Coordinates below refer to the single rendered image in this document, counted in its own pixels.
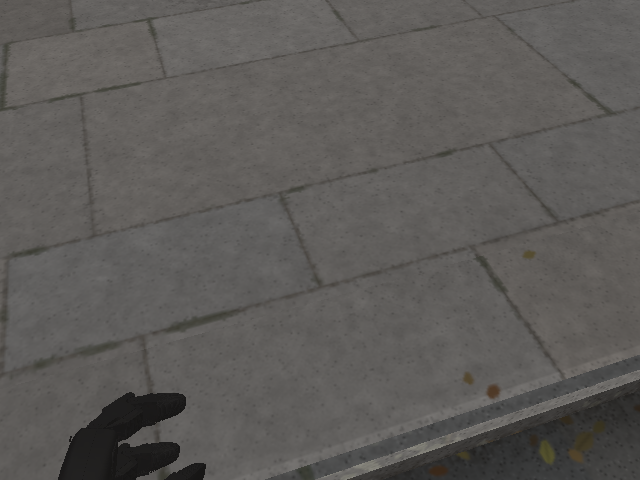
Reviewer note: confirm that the robot left hand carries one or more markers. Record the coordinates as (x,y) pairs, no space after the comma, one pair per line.
(93,453)

